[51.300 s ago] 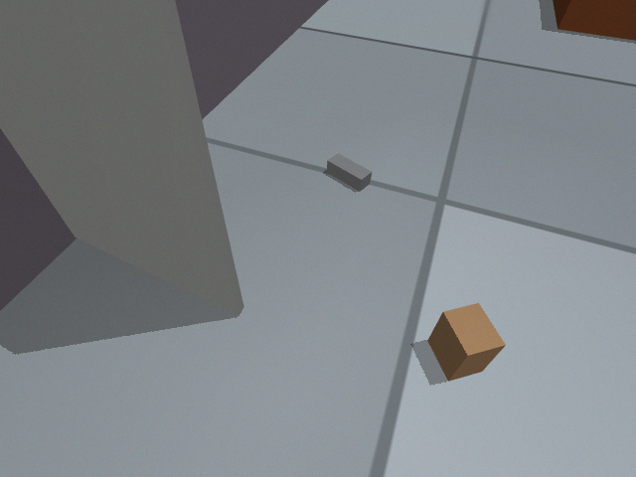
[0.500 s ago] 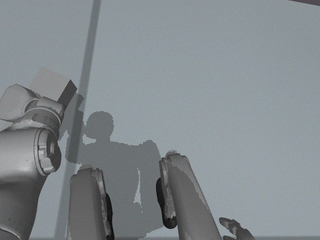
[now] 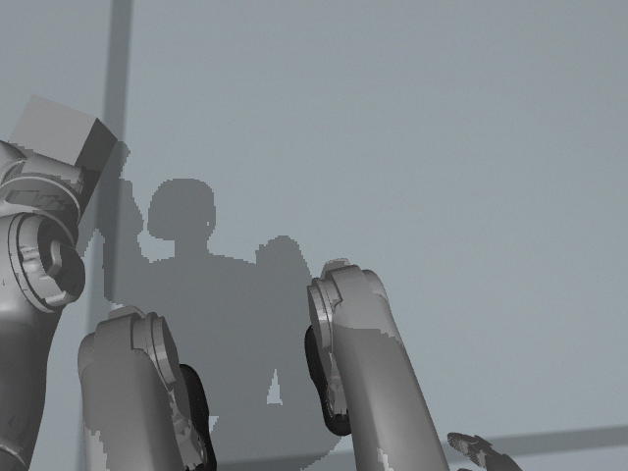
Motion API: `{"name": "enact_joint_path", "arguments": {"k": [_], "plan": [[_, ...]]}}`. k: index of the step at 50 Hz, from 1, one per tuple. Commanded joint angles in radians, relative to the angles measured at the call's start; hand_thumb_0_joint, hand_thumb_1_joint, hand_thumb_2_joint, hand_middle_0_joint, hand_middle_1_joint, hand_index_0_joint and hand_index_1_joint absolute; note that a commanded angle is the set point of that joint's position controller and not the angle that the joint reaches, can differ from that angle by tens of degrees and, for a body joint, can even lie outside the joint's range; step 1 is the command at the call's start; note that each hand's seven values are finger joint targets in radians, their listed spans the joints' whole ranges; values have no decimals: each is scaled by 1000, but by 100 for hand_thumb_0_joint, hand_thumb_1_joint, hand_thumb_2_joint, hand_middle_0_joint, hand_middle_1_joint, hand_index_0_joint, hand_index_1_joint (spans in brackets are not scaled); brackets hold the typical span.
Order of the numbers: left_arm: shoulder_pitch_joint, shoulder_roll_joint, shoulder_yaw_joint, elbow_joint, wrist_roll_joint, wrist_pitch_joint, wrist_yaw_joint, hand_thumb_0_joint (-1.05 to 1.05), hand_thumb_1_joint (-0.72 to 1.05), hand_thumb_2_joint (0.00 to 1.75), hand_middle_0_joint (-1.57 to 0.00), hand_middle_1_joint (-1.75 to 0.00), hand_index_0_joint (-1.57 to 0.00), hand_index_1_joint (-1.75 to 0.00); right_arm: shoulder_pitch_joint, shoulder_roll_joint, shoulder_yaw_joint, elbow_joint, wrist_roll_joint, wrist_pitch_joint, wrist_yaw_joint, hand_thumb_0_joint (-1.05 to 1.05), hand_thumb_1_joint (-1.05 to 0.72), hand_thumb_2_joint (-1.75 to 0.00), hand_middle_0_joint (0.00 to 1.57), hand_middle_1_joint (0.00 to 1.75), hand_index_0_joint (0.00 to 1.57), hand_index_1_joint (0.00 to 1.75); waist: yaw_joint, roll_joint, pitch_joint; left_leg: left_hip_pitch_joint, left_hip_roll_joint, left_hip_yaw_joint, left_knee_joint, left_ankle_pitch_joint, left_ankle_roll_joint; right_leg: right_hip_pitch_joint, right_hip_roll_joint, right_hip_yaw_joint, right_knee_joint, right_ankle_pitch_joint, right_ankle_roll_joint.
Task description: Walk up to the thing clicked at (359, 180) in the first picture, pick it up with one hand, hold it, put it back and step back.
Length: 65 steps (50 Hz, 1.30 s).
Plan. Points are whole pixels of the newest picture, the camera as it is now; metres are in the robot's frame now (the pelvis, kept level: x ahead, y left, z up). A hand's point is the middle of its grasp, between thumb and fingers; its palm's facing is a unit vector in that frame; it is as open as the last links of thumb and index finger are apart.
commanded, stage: crouch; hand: left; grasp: from above
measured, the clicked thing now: (44, 188) +0.50 +0.25 -0.18
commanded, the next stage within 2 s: lower in 0.56 s
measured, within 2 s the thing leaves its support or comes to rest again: rests again in 1.80 s
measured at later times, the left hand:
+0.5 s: hand (47, 199) +0.49 +0.25 -0.19, palm faces -0.14 -0.42 -0.90, open 10.8 cm
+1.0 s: hand (61, 211) +0.48 +0.25 -0.23, palm faces -0.20 -0.40 -0.89, open 10.8 cm
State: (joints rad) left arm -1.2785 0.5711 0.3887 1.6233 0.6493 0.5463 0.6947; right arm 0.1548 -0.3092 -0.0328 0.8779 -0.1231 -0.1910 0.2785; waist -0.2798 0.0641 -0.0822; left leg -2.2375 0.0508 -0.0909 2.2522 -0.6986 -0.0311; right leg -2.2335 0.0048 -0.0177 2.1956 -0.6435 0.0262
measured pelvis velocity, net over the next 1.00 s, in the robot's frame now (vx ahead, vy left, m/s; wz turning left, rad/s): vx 0.00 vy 0.00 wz -0.06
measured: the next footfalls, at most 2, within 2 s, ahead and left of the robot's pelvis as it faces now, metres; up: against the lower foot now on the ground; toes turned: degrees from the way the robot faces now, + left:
none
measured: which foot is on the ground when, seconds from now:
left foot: down 0.00-1.00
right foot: down 0.00-1.00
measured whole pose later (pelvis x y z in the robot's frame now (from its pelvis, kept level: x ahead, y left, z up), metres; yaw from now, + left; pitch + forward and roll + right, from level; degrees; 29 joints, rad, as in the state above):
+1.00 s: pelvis +0.00 +0.00 -0.04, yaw -4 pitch +34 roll -8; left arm -1.34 0.76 0.39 1.79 0.71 0.47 0.74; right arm 0.14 -0.34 0.10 0.87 -0.21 -0.24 0.37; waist -0.36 0.00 0.10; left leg -2.32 0.03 -0.17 2.42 -0.70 -0.03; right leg -2.28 0.00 -0.08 2.31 -0.64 0.04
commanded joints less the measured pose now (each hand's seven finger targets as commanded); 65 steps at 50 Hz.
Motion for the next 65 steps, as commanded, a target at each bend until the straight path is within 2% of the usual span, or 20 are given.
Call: {"name": "enact_joint_path", "arguments": {"k": [1, 4, 11, 16, 25, 29, 32, 34, 36, 37, 39, 43, 46, 49, 50, 52, 53, 58, 63, 65], "plan": [[-455, 253, -45, -139, 41, -12, 40, 0, 61, 81, -100, -73, -100, -73, 265, -233, -61, 21, -6, -4, 5, 0, -90, -90, 20, 30, 20, 30, -42, 217, -822, 466, -24, 85, -182, 198, 31, 492, 22, -87, -240, 219, -21], [-427, 263, -37, -101, 34, -17, 45, 0, 63, 85, -102, -74, -102, -75, 275, -239, -51, 22, -7, -1, 4, 0, -90, -90, 20, 30, 20, 30, -36, 172, -812, 420, -24, 85, -163, 207, 35, 515, 25, -86, -235, 229, -16], [-432, 285, -29, 7, 46, -20, 52, 0, 75, 86, -108, -78, -109, -77, 281, -245, -11, 38, -37, -16, 13, 0, -90, -90, 20, 30, 20, 30, -83, 146, -654, 368, -28, 67, -122, 201, 40, 432, 21, -106, -199, 219, -16], [-458, 351, -18, -32, 71, -26, 67, 0, 74, 81, -107, -77, -109, -76, 255, -262, 2, 40, -58, -22, 26, 0, -90, -90, 20, 30, 20, 30, -68, 219, -679, 396, -26, 62, -112, 201, 35, 436, 19, -120, -172, 217, -18], [-467, 350, -18, -62, 74, -40, 67, 0, 76, 92, -111, -80, -111, -80, 265, -284, 5, 39, -67, -17, 57, 0, -91, -90, 20, 30, 20, 30, -80, 321, -697, 438, -18, 46, -99, 216, 21, 413, 21, -150, -134, 233, -28], [-438, 337, -29, -46, 77, -39, 54, 0, 75, 95, -110, -83, -110, -83, 281, -284, 11, 41, -70, -16, 72, 0, -91, -90, 20, 30, 20, 30, -94, 272, -677, 406, -19, 49, -75, 235, 25, 441, 27, -153, -131, 258, -22], [-413, 353, -8, -51, 73, -38, 65, 0, 73, 94, -109, -81, -108, -82, 290, -292, 7, 30, -61, -13, 77, 0, -91, -90, 20, 30, 20, 30, -67, 294, -721, 411, -20, 49, -82, 263, 24, 469, 26, -148, -126, 290, -25], [-409, 344, -11, -26, 82, -38, 65, 0, 68, 93, -106, -80, -104, -81, 297, -287, 13, 33, -62, -12, 84, 0, -90, -90, 20, 30, 20, 30, -77, 292, -678, 407, -18, 42, -80, 263, 22, 434, 27, -154, -119, 285, -29], [-405, 320, -38, 20, 79, -38, 54, 0, 65, 91, -102, -81, -101, -81, 295, -287, 24, 33, -66, -12, 86, 0, -90, -90, 20, 30, 20, 30, -115, 238, -615, 354, -20, 37, -67, 223, 31, 413, 32, -154, -125, 256, -26], [-412, 339, -31, 11, 83, -45, 56, 0, 65, 91, -102, -80, -101, -81, 290, -285, 32, 37, -66, -14, 87, 0, -90, -90, 20, 30, 20, 30, -108, 242, -611, 348, -21, 30, -69, 220, 32, 403, 27, -154, -122, 249, -27], [-421, 347, -38, 20, 81, -48, 59, 0, 63, 85, -99, -80, -99, -80, 276, -289, 41, 48, -80, -21, 88, 0, -90, -90, 20, 30, 20, 30, -128, 223, -547, 330, -24, 25, -64, 195, 40, 382, 22, -163, -124, 230, -23], [-408, 389, -37, 30, 98, -66, 68, 0, 62, 79, -97, -78, -98, -77, 272, -305, 54, 45, -88, -30, 89, 0, -90, -89, 20, 30, 20, 30, -130, 244, -545, 355, -24, 18, -72, 181, 38, 394, 23, -167, -124, 208, -27], [-416, 381, -48, 46, 110, -78, 87, 0, 59, 76, -94, -79, -96, -77, 263, -314, 63, 38, -94, -38, 95, 0, -90, -90, 20, 30, 20, 30, -134, 300, -558, 400, -19, 10, -69, 172, 32, 377, 24, -175, -107, 209, -36], [-458, 399, -31, 16, 95, -93, 114, 0, 61, 80, -96, -79, -98, -77, 261, -327, 67, 38, -101, -46, 103, 0, -90, -90, 20, 30, 20, 30, -147, 335, -572, 427, -14, 1, -70, 185, 26, 384, 21, -188, -102, 227, -34], [-433, 364, -45, 38, 80, -88, 118, 0, 59, 80, -95, -81, -96, -79, 250, -320, 75, 38, -111, -49, 107, 0, -91, -90, 20, 30, 20, 30, -160, 317, -536, 418, -17, 7, -62, 185, 27, 391, 22, -191, -105, 234, -31], [-476, 406, -11, -4, 64, -101, 141, 0, 55, 83, -94, -77, -94, -77, 271, -331, 82, 39, -106, -53, 116, 0, -90, -90, 20, 30, 20, 30, -155, 330, -607, 444, -10, 7, -58, 223, 21, 436, 26, -186, -111, 270, -30], [-464, 382, -21, 24, 52, -101, 145, 0, 52, 85, -93, -75, -93, -76, 265, -325, 91, 43, -116, -55, 120, 0, -90, -90, 20, 30, 20, 30, -168, 330, -575, 421, -13, 12, -54, 230, 22, 445, 25, -186, -105, 281, -28], [-455, 436, -6, 42, 21, -103, 154, 0, 44, 84, -87, -75, -86, -76, 246, -342, 123, 48, -121, -58, 140, 0, -90, -90, 20, 30, 20, 30, -175, 302, -555, 390, -12, 5, -31, 226, 27, 467, 29, -195, -105, 287, -21], [-417, 503, -8, 69, 53, -94, 160, 0, 47, 82, -89, -74, -89, -74, 245, -363, 147, 12, -112, -50, 155, 0, -91, -90, 20, 30, 20, 30, -167, 320, -557, 397, -10, 1, -31, 264, 29, 510, 38, -191, -108, 330, -21], [-379, 490, -24, 114, 67, -91, 163, 0, 49, 77, -88, -76, -89, -75, 239, -368, 150, -5, -113, -45, 164, 0, -91, -90, 20, 30, 20, 30, -179, 325, -514, 375, -11, -5, -29, 246, 33, 485, 37, -199, -101, 315, -25]]}}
